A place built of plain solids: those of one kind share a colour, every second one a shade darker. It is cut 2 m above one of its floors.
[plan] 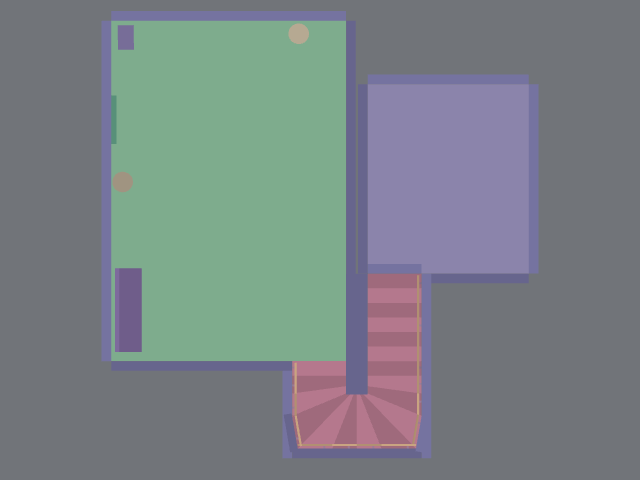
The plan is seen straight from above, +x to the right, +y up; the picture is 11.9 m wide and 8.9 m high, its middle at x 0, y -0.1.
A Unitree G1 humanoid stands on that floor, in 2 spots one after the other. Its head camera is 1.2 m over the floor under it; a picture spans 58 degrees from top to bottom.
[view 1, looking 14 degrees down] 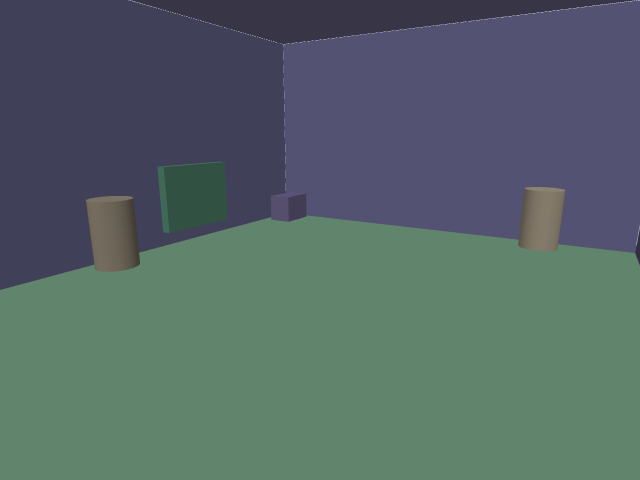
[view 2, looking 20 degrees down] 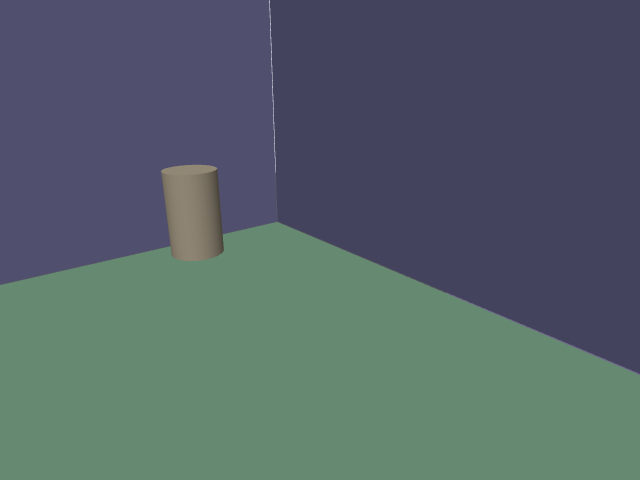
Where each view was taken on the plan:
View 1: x -0.08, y -1.35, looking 121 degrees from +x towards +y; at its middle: floor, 4.96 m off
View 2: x -1.59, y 0.78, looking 51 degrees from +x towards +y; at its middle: ground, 13.16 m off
